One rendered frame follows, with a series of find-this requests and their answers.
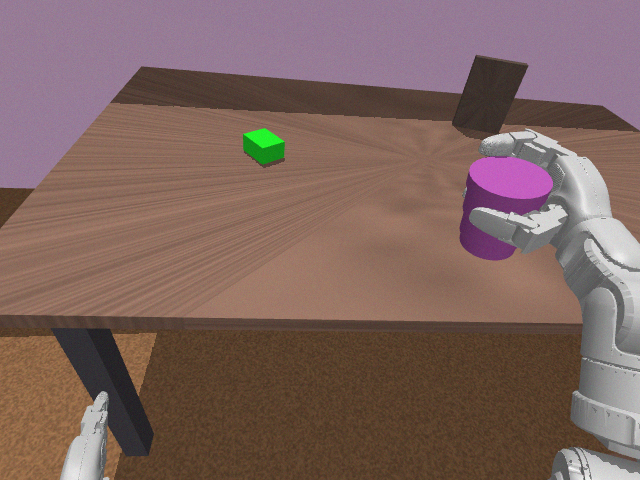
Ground table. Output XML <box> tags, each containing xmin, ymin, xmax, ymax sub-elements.
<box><xmin>0</xmin><ymin>66</ymin><xmax>640</xmax><ymax>456</ymax></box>

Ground right robot hand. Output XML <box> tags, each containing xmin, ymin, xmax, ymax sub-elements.
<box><xmin>462</xmin><ymin>129</ymin><xmax>613</xmax><ymax>254</ymax></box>

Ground right robot arm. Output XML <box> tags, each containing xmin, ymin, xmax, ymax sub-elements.
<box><xmin>551</xmin><ymin>217</ymin><xmax>640</xmax><ymax>480</ymax></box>

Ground left robot hand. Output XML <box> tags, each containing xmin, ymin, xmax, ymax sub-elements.
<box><xmin>60</xmin><ymin>391</ymin><xmax>110</xmax><ymax>480</ymax></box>

